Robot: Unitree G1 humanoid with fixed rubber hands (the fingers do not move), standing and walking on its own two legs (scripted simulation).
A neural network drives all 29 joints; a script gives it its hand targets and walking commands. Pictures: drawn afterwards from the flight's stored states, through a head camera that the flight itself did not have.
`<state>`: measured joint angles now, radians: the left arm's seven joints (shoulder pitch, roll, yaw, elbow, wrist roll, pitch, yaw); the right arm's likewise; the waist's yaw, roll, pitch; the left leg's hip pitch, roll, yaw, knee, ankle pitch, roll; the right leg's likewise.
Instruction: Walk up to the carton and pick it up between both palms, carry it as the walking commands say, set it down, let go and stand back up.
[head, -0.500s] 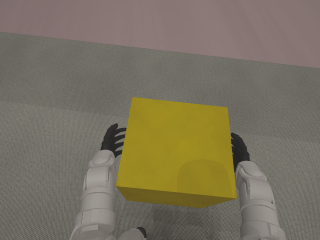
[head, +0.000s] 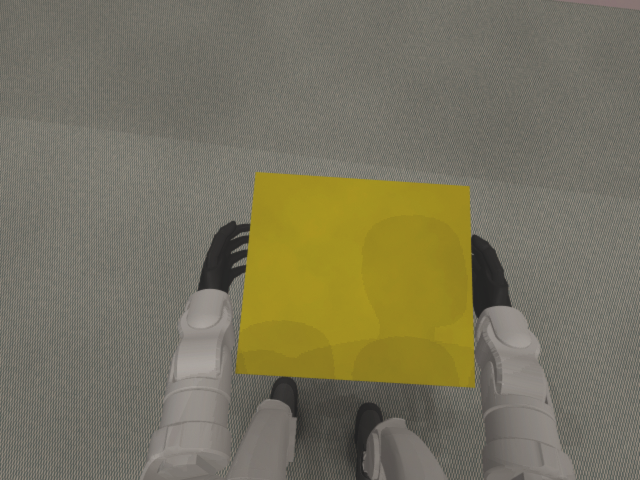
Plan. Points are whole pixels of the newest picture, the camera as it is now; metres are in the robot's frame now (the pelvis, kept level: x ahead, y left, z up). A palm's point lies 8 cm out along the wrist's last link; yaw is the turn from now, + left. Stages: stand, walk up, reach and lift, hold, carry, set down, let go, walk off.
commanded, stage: set down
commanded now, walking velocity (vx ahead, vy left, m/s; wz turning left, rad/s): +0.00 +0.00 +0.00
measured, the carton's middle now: (346, 285) +0.35 +0.00 -0.15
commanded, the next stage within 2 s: none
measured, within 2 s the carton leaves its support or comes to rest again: neither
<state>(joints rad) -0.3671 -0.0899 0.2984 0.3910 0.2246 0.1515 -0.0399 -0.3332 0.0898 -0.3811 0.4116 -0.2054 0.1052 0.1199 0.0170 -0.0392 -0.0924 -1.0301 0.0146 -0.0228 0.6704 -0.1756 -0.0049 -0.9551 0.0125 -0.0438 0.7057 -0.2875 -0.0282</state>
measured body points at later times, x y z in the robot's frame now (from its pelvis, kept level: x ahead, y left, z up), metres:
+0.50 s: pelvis -0.06 +0.01 -0.09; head +0.20 +0.04 +0.27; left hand +0.40 +0.18 -0.18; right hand +0.40 -0.16 -0.17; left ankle +0.05 +0.12 -0.70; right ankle +0.00 -0.11 -0.70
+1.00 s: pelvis -0.05 -0.01 -0.14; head +0.28 +0.00 +0.17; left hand +0.42 +0.17 -0.28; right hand +0.43 -0.17 -0.28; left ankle +0.05 +0.13 -0.70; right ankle +0.00 -0.11 -0.70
